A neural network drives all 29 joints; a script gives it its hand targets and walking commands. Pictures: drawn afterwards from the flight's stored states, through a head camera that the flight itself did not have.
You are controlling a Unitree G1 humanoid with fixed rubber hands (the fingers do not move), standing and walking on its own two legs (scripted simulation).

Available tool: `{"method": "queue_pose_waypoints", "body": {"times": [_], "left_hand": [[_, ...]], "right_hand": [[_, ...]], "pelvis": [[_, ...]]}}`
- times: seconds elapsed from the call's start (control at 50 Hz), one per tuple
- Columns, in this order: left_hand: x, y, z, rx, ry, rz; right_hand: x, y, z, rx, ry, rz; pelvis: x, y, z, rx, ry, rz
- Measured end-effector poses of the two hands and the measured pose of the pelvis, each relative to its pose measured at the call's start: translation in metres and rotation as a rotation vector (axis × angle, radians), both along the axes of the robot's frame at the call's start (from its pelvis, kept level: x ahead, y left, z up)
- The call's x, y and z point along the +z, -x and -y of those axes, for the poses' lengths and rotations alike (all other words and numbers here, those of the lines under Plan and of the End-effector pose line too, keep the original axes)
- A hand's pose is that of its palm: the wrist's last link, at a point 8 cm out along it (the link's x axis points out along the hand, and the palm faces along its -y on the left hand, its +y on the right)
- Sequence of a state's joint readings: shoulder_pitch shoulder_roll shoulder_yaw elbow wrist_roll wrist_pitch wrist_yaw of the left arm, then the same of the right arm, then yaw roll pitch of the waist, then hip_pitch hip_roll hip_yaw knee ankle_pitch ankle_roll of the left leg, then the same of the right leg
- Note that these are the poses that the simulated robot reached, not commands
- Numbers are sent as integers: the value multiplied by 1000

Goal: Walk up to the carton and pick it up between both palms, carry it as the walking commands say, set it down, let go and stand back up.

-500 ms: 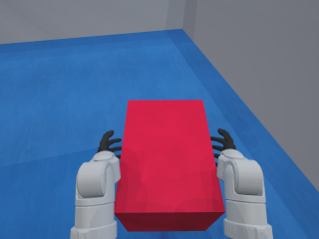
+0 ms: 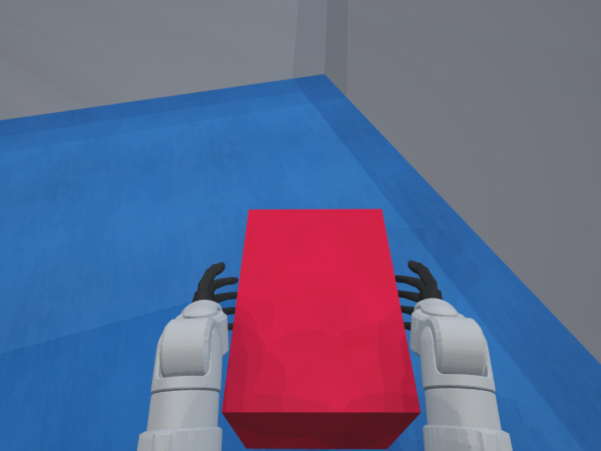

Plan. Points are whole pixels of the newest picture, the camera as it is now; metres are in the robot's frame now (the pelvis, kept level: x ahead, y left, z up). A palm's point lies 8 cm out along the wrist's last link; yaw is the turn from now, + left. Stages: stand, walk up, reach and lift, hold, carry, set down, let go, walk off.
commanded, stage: carry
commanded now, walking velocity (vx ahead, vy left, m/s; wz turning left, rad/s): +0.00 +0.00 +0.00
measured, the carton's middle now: (315, 325) +0.33 +0.00 -0.02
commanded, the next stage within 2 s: hold in 1.76 s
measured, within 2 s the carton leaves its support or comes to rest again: neither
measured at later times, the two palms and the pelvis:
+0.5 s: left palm (197, 374) +0.23 +0.14 +0.04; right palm (440, 369) +0.23 -0.15 +0.04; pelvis -0.05 +0.00 +0.00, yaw +0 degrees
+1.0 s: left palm (192, 404) +0.19 +0.14 +0.04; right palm (447, 401) +0.20 -0.15 +0.04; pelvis -0.08 +0.00 +0.00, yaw +0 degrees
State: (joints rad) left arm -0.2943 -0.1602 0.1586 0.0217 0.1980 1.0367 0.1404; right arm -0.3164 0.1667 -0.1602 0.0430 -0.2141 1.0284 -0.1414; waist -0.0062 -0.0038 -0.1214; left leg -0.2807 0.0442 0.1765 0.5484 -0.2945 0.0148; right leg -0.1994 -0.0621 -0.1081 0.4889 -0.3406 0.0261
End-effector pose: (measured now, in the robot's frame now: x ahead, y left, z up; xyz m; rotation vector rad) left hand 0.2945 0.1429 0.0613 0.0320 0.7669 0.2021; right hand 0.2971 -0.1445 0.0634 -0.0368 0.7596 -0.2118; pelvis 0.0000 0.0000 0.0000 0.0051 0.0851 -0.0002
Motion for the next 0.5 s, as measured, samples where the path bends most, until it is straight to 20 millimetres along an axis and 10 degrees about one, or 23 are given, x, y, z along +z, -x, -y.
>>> {"method": "queue_pose_waypoints", "body": {"times": [0.5], "left_hand": [[-19,68,-1,-41,0,61]], "right_hand": [[-19,64,3,48,14,61]], "pelvis": [[-4,51,3,1,3,47]]}}
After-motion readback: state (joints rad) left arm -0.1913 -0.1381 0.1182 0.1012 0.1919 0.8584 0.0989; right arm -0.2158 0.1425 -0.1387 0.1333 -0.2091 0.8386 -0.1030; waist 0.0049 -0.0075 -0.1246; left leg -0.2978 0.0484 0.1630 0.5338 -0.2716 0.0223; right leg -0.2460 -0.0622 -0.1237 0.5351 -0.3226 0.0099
